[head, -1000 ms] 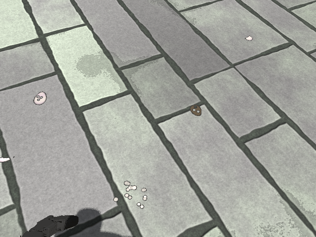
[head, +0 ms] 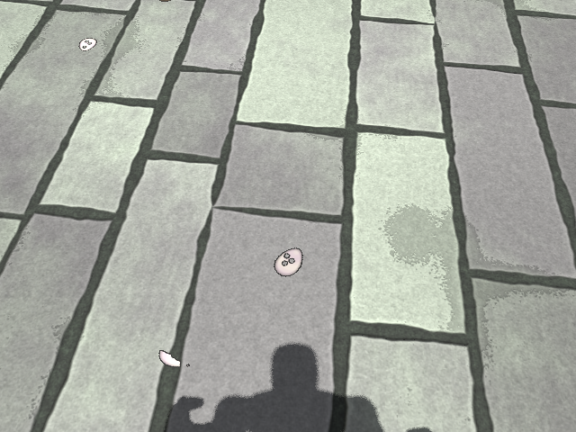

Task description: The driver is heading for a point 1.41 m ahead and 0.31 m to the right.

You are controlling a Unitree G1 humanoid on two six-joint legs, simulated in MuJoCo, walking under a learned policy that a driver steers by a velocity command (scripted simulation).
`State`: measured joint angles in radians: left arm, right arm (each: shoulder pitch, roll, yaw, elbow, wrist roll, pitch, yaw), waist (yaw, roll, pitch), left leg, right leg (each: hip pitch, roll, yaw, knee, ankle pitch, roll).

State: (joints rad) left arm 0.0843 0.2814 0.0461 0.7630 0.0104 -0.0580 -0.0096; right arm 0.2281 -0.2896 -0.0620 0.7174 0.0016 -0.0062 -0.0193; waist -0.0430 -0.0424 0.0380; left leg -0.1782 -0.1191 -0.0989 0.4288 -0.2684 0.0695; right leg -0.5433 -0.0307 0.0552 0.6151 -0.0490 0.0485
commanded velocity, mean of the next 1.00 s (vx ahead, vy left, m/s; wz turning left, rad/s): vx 0.32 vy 0.00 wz -0.27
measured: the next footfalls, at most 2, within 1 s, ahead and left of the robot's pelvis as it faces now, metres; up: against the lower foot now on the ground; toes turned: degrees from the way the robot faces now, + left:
right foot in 0.04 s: +0.17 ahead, -0.13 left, +0.00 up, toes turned +2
right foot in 0.64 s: +0.29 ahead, -0.19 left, +0.00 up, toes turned -13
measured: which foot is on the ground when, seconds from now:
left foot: down 0.00-0.66, up 0.68-1.00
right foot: up 0.00-0.02, down 0.04-0.34, up 0.36-0.62, down 0.64-1.00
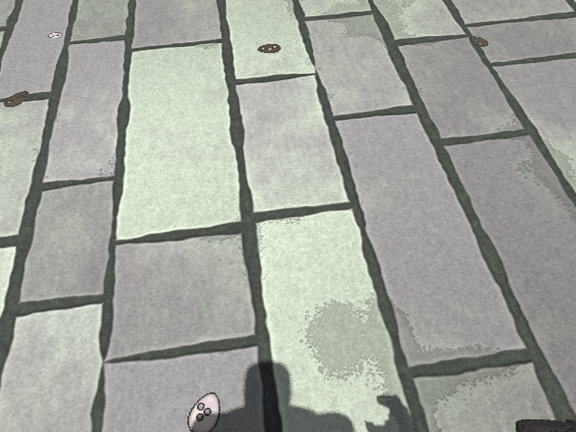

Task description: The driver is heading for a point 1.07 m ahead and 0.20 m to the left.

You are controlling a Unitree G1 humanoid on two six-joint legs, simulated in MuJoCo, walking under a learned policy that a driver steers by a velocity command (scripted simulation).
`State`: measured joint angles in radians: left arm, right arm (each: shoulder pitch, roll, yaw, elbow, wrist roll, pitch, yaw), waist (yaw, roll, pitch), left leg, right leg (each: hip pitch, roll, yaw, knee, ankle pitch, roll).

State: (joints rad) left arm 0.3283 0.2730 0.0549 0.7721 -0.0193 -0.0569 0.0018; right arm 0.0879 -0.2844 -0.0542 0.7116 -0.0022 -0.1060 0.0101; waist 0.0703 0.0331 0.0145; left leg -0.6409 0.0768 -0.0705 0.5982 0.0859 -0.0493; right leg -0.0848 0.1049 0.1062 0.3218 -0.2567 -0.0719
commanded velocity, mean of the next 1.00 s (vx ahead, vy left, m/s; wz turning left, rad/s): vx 0.31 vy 0.00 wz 0.11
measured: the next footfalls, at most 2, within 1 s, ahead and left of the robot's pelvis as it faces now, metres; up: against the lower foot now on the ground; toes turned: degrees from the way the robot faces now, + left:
left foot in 0.14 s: +0.26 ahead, +0.14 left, +0.00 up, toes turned -2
right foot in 0.56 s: +0.44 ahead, -0.10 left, +0.00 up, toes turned -1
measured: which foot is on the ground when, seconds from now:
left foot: up 0.00-0.12, down 0.14-0.58, up 0.60-0.96, down 0.98-1.00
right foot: down 0.00-0.16, up 0.18-0.54, down 0.56-0.96, up 0.98-1.00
